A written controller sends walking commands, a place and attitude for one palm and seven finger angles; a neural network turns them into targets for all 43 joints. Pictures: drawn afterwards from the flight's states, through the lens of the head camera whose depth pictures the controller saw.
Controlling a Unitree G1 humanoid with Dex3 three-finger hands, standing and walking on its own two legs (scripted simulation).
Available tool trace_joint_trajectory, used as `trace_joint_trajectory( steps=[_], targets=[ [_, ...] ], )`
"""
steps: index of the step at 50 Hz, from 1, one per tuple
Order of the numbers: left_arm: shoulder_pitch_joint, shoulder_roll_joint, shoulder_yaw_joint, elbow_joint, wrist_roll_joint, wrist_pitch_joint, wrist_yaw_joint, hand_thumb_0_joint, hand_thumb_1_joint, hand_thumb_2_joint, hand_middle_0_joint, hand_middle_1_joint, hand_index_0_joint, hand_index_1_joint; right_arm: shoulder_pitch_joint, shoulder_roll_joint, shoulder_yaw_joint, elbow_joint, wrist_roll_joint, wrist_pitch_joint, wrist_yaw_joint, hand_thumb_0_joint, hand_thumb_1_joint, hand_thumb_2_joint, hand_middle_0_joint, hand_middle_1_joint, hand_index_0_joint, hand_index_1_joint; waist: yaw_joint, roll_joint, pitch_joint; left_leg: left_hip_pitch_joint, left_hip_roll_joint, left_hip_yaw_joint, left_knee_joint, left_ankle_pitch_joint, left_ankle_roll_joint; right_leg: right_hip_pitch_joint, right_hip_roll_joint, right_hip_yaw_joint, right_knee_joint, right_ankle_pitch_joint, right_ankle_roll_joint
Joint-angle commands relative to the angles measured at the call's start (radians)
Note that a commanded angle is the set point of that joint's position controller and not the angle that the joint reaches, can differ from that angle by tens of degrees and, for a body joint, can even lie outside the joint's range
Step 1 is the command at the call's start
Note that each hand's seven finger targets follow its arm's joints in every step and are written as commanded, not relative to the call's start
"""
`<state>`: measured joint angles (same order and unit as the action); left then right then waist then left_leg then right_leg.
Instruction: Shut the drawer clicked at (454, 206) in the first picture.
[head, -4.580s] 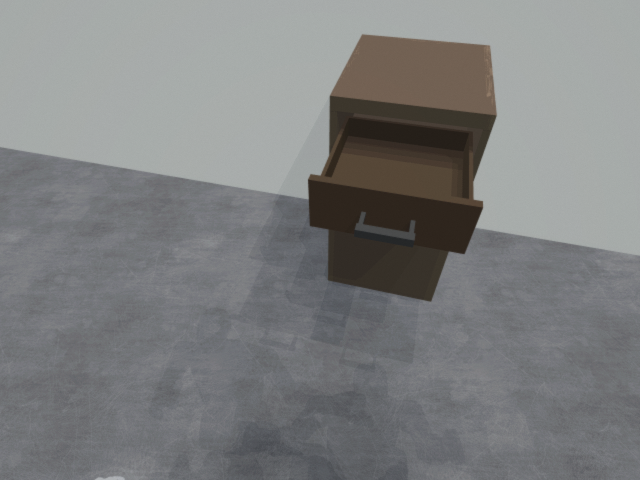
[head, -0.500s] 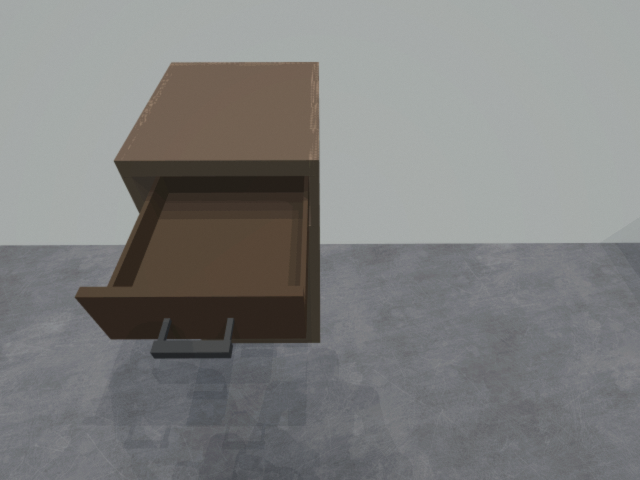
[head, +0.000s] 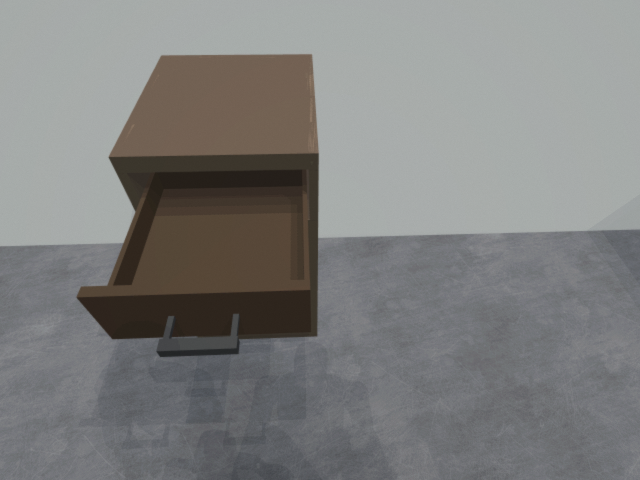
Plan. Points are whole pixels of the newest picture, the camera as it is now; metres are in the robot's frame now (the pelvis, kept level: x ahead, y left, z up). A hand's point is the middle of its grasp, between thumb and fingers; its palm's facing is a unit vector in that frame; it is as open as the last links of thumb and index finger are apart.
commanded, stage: look again from close up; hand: left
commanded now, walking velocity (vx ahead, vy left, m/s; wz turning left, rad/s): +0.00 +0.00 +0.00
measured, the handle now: (201, 334) +0.35 +0.21 -0.11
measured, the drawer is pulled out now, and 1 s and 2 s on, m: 0.29 0.29 0.29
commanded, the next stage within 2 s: shuffle to correct the standing spot in 0.36 s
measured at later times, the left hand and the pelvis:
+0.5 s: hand out of the picture +0.00 +0.22 -0.18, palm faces +0.03 -0.98 -0.19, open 7.4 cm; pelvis +0.01 +0.05 +0.00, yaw +1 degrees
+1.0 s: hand out of the picture +0.01 +0.14 -0.18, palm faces +0.09 -0.98 -0.16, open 7.4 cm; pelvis +0.06 -0.01 +0.00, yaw +2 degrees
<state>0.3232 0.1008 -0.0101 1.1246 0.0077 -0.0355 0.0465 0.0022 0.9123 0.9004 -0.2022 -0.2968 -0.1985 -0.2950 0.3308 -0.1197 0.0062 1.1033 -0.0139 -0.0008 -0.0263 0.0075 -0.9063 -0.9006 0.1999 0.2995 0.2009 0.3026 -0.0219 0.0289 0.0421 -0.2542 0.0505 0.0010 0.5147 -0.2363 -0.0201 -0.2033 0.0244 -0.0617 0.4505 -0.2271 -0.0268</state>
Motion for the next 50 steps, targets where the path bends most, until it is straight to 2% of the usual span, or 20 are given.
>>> trace_joint_trajectory(
  steps=[1,3,5,6,10,11,17,23,25,28,29,31,34,36,38,40,43,46,48,50],
  targets=[
    [0.027,0.128,0.023,-0.067,0.007,0.0,0.004,0.0,0.9,0.9,-0.2,-0.3,-0.2,-0.3,0.065,-0.079,-0.019,-0.062,-0.001,-0.019,0.002,0.0,-0.9,-0.9,0.2,0.3,0.2,0.3,-0.008,-0.043,0.016,0.014,0.019,-0.034,-0.046,0.021,0.029,-0.09,-0.151,0.124,-0.099,-0.078,-0.035],
    [0.046,0.118,0.022,-0.075,0.008,0.006,0.003,0.0,0.9,0.9,-0.2,-0.3,-0.2,-0.3,0.048,-0.095,-0.018,-0.074,-0.001,-0.019,0.004,0.0,-0.9,-0.9,0.2,0.3,0.2,0.3,0.006,-0.027,0.077,-0.066,0.033,-0.078,-0.092,-0.024,0.043,-0.092,-0.121,0.111,-0.073,-0.123,-0.021],
    [0.063,0.112,0.02,-0.077,0.01,0.007,0.001,0.0,0.9,0.9,-0.2,-0.3,-0.2,-0.3,0.037,-0.108,-0.02,-0.082,-0.002,-0.018,0.005,0.0,-0.9,-0.9,0.2,0.3,0.2,0.3,0.012,-0.04,0.098,-0.099,0.032,-0.095,-0.125,-0.071,0.051,-0.085,-0.113,0.107,-0.062,-0.122,-0.018],
    [0.068,0.118,0.02,-0.079,0.011,0.011,0.001,0.0,0.9,0.9,-0.2,-0.3,-0.2,-0.3,0.036,-0.114,-0.022,-0.082,-0.003,-0.02,0.005,0.0,-0.9,-0.9,0.2,0.3,0.2,0.3,0.016,-0.011,0.089,-0.095,0.041,-0.108,-0.143,-0.072,0.055,-0.076,-0.109,0.1,-0.048,-0.102,-0.015],
    [0.08,0.113,0.017,-0.09,0.01,0.013,-0.002,0.0,0.9,0.9,-0.2,-0.3,-0.2,-0.3,0.017,-0.134,-0.021,-0.097,0.0,-0.027,0.004,0.0,-0.9,-0.9,0.2,0.3,0.2,0.3,0.026,-0.004,0.056,-0.088,0.048,-0.128,-0.17,-0.045,0.067,-0.015,-0.106,0.081,-0.026,-0.016,-0.005],
    [0.08,0.116,0.017,-0.09,0.012,0.014,-0.002,0.0,0.9,0.9,-0.2,-0.3,-0.2,-0.3,0.019,-0.139,-0.021,-0.093,0.0,-0.03,0.005,0.0,-0.9,-0.9,0.2,0.3,0.2,0.3,0.027,0.025,0.041,-0.077,0.054,-0.136,-0.181,-0.013,0.069,-0.003,-0.105,0.073,-0.019,-0.003,-0.002],
    [0.078,0.125,0.015,-0.094,0.011,0.017,-0.004,0.0,0.9,0.9,-0.2,-0.3,-0.2,-0.3,0.005,-0.16,-0.021,-0.091,0.003,-0.032,0.005,0.0,-0.9,-0.9,0.2,0.3,0.2,0.3,0.029,0.005,0.025,-0.035,0.055,-0.135,-0.192,0.047,0.073,0.023,-0.112,0.059,-0.03,0.032,0.011],
    [0.083,0.132,0.012,-0.086,0.012,0.021,-0.006,0.0,0.9,0.9,-0.2,-0.3,-0.2,-0.3,-0.003,-0.169,-0.018,-0.08,0.005,-0.029,0.007,0.0,-0.9,-0.9,0.2,0.3,0.2,0.3,0.027,0.01,0.043,-0.026,0.05,-0.138,-0.225,-0.005,0.07,0.023,-0.119,0.053,-0.047,0.024,0.017],
    [0.092,0.127,0.012,-0.076,0.013,0.02,-0.009,0.0,0.9,0.9,-0.2,-0.3,-0.2,-0.3,-0.002,-0.173,-0.02,-0.068,0.004,-0.026,0.008,0.0,-0.9,-0.9,0.2,0.3,0.2,0.3,0.024,0.001,0.033,-0.014,0.057,-0.157,-0.246,-0.107,0.077,0.022,-0.11,0.035,-0.037,-0.032,0.02],
    [0.1,0.122,0.01,-0.071,0.022,0.022,-0.014,0.0,0.9,0.9,-0.2,-0.3,-0.2,-0.3,-0.001,-0.185,-0.031,-0.061,0.002,-0.018,0.009,0.0,-0.9,-0.9,0.2,0.3,0.2,0.3,0.022,0.023,0.074,-0.037,0.076,-0.203,-0.296,-0.275,0.098,-0.021,-0.088,0.005,-0.004,-0.11,0.017],
    [0.108,0.118,0.01,-0.07,0.024,0.021,-0.016,0.0,0.9,0.9,-0.2,-0.3,-0.2,-0.3,0.001,-0.185,-0.032,-0.058,0.001,-0.017,0.009,0.0,-0.9,-0.9,0.2,0.3,0.2,0.3,0.022,0.011,0.079,-0.039,0.079,-0.213,-0.297,-0.288,0.106,-0.03,-0.086,0.002,0.0,-0.114,0.014],
    [0.119,0.12,0.01,-0.069,0.024,0.017,-0.018,0.0,0.9,0.9,-0.2,-0.3,-0.2,-0.3,0.007,-0.177,-0.035,-0.056,0.001,-0.017,0.008,0.0,-0.9,-0.9,0.2,0.3,0.2,0.3,0.022,0.009,0.086,-0.04,0.077,-0.216,-0.286,-0.265,0.117,-0.037,-0.083,-0.001,0.0,-0.105,0.01],
    [0.141,0.11,0.012,-0.065,0.023,0.013,-0.017,0.0,0.9,0.9,-0.2,-0.3,-0.2,-0.3,0.022,-0.167,-0.037,-0.048,0.001,-0.022,0.005,0.0,-0.9,-0.9,0.2,0.3,0.2,0.3,0.023,0.01,0.065,-0.017,0.074,-0.197,-0.239,-0.154,0.123,-0.03,-0.091,-0.006,0.0,-0.068,0.006],
    [0.152,0.108,0.013,-0.061,0.021,0.013,-0.018,0.0,0.9,0.9,-0.2,-0.3,-0.2,-0.3,0.035,-0.155,-0.037,-0.039,0.001,-0.026,0.001,0.0,-0.9,-0.9,0.2,0.3,0.2,0.3,0.021,-0.01,0.065,0.0,0.074,-0.178,-0.208,-0.049,0.124,-0.025,-0.089,-0.007,0.002,-0.018,0.002],
    [0.165,0.106,0.015,-0.059,0.02,0.012,-0.015,0.0,0.9,0.9,-0.2,-0.3,-0.2,-0.3,0.05,-0.153,-0.039,-0.028,0.001,-0.031,-0.005,0.0,-0.9,-0.9,0.2,0.3,0.2,0.3,0.019,0.005,0.025,0.042,0.076,-0.15,-0.155,0.115,0.123,-0.01,-0.091,-0.012,0.025,0.046,0.0],
    [0.18,0.103,0.02,-0.055,0.019,0.013,-0.014,0.0,0.9,0.9,-0.2,-0.3,-0.2,-0.3,0.056,-0.147,-0.04,-0.018,0.0,-0.032,-0.01,0.0,-0.9,-0.9,0.2,0.3,0.2,0.3,0.02,-0.005,0.012,0.051,0.073,-0.123,-0.105,0.214,0.121,0.008,-0.094,-0.009,0.032,0.093,-0.006],
    [0.19,0.106,0.028,-0.055,0.018,0.015,-0.013,0.0,0.9,0.9,-0.2,-0.3,-0.2,-0.3,0.049,-0.131,-0.04,-0.011,0.0,-0.03,-0.017,0.0,-0.9,-0.9,0.2,0.3,0.2,0.3,0.024,-0.04,0.017,0.025,0.053,-0.076,-0.039,0.26,0.106,0.037,-0.109,0.019,0.026,0.182,-0.021],
    [0.208,0.134,0.03,-0.041,0.008,-0.005,-0.002,0.0,0.9,0.9,-0.2,-0.3,-0.2,-0.3,0.013,-0.067,-0.015,-0.017,0.006,-0.028,-0.012,0.0,-0.9,-0.9,0.2,0.3,0.2,0.3,0.03,-0.142,0.02,-0.05,-0.02,0.001,0.014,0.117,0.055,0.133,-0.196,0.107,-0.024,0.553,-0.039],
    [0.19,0.143,0.028,-0.045,0.002,-0.014,0.004,0.0,0.9,0.9,-0.2,-0.3,-0.2,-0.3,0.01,-0.064,-0.009,-0.012,0.01,-0.025,-0.011,0.0,-0.9,-0.9,0.2,0.3,0.2,0.3,0.024,-0.139,0.007,-0.024,-0.014,0.01,-0.002,0.109,0.039,0.16,-0.222,0.105,-0.011,0.804,-0.029],
    [0.176,0.158,0.033,-0.055,0.002,-0.013,0.01,0.0,0.9,0.9,-0.2,-0.3,-0.2,-0.3,0.005,-0.077,-0.011,-0.012,0.014,-0.019,-0.012,0.0,-0.9,-0.9,0.2,0.3,0.2,0.3,0.028,-0.108,-0.009,-0.004,-0.009,0.012,-0.014,0.152,0.033,0.18,-0.225,0.095,0.009,0.869,-0.025]
  ],
)
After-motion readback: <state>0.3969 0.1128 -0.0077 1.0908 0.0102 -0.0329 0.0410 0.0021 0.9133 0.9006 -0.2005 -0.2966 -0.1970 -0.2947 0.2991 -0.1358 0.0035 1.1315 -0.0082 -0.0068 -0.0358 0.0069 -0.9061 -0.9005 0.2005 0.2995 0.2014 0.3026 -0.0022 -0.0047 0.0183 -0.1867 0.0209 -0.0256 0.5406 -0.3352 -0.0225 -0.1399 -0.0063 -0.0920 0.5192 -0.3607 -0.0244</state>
